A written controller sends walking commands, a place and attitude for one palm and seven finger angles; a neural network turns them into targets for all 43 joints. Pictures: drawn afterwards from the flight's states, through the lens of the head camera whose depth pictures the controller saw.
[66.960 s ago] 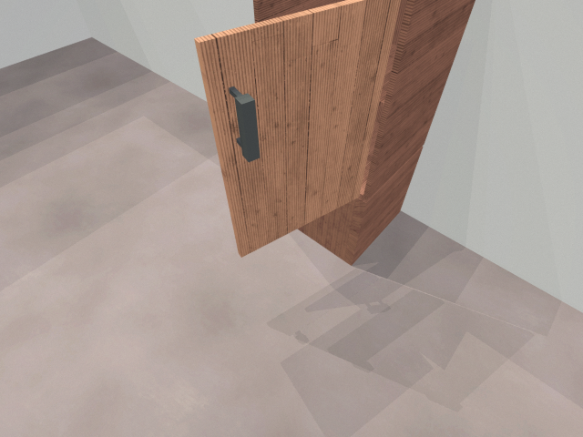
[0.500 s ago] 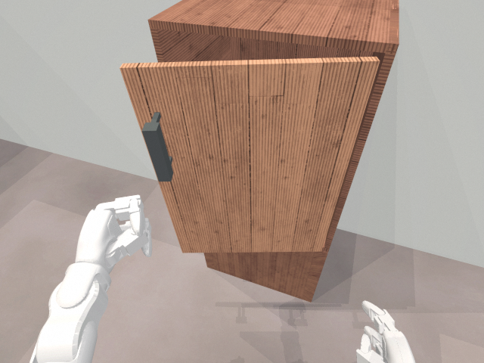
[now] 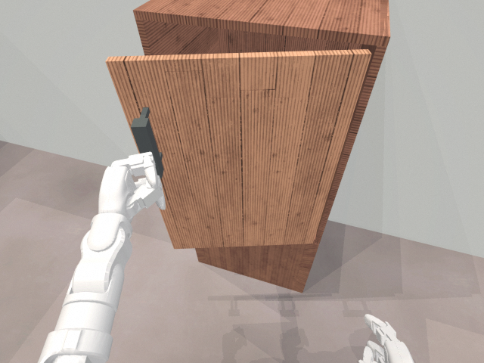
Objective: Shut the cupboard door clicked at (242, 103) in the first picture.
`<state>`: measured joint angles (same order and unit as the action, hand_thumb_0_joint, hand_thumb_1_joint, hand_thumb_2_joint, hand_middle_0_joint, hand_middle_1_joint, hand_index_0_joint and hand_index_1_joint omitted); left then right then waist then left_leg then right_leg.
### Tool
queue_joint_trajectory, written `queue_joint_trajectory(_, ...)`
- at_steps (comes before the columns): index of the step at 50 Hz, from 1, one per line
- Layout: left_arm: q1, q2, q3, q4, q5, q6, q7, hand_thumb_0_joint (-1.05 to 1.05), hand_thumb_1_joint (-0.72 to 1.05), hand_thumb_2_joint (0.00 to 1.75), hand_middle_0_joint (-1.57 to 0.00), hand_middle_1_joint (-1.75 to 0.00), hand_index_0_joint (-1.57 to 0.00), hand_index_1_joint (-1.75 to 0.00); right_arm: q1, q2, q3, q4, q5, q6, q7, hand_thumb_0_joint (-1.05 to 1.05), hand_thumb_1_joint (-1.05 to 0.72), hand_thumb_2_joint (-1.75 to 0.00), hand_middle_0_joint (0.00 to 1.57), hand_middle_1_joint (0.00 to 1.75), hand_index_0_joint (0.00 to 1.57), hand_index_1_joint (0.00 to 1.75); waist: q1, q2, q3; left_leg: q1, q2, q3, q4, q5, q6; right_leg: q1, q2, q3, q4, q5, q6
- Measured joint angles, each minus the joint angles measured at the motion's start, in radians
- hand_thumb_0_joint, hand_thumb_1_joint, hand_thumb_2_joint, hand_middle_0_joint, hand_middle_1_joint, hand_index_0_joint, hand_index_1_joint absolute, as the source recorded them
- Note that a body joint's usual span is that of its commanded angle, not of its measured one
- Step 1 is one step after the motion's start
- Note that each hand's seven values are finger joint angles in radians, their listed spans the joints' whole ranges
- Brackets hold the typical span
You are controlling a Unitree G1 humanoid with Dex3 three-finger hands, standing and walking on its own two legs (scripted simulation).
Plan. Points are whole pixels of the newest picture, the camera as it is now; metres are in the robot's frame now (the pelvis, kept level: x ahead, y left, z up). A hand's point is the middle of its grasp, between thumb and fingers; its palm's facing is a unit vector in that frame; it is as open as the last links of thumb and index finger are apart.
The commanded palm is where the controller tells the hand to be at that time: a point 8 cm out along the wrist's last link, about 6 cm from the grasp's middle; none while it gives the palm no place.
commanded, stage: bring the fist close to the handle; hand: left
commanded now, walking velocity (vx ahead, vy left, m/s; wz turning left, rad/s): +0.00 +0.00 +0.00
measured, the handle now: (150, 143) +0.47 +0.20 +0.12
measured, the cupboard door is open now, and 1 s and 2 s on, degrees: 20 16 7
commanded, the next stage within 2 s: push the door shut along its arc in 0.50 s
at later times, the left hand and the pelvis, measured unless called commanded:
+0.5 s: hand (161, 182) +0.38 +0.16 +0.11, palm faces +0.10 -0.99 -0.02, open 3.1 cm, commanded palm +0.35 +0.20 +0.12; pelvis +0.01 +0.00 +0.00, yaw -1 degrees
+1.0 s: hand (167, 160) +0.43 +0.16 +0.12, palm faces +0.01 -1.00 -0.03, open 3.1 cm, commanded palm +0.41 +0.20 +0.12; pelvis +0.00 +0.00 +0.00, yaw +0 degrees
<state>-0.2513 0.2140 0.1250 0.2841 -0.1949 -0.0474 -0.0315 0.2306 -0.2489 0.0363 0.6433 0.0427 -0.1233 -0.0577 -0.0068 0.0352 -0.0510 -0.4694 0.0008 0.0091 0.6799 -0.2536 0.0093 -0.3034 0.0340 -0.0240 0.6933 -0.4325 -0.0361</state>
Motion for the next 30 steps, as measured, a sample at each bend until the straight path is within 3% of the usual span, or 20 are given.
queue_joint_trajectory(9, -0.138, 0.001, 0.015, 0.179, 0.009, 0.002, 0.022, 0.02, 0.9, 0.9, -1.3, -1.5, -1.3, -1.5, 0.026, -0.004, -0.007, 0.007, -0.001, 0.03, 0.007, 0.01, -0.9, -0.9, 0.2, 0.3, 0.2, 0.3, -0.014, 0.006, 0.003, -0.019, 0.003, 0.005, -0.003, 0.003, 0.002, -0.02, 0.002, 0.005, -0.006, 0.007, 0.002)
queue_joint_trajectory(16, -0.1, -0.014, 0.029, 0.161, 0.021, -0.058, 0.024, 0.02, 0.9, 0.9, -1.3, -1.5, -1.3, -1.5, 0.063, -0.005, -0.021, 0.007, -0.006, 0.046, 0.024, 0.01, -0.9, -0.9, 0.2, 0.3, 0.2, 0.3, -0.014, 0.002, -0.015, -0.016, 0.006, 0.021, -0.006, -0.007, 0.003, -0.024, 0.003, 0.022, -0.005, 0.001, 0.003)
queue_joint_trajectory(30, -0.063, -0.003, 0.024, 0.123, 0.008, -0.057, 0.007, 0.02, 0.9, 0.9, -1.3, -1.5, -1.3, -1.5, 0.034, -0.012, -0.028, -0.006, 0.004, 0.06, 0.013, 0.01, -0.9, -0.9, 0.2, 0.3, 0.2, 0.3, -0.001, 0.007, -0.008, 0.0, 0.007, 0.007, -0.006, -0.007, 0.0, 0.002, 0.006, 0.009, -0.018, 0.004, 0.0)
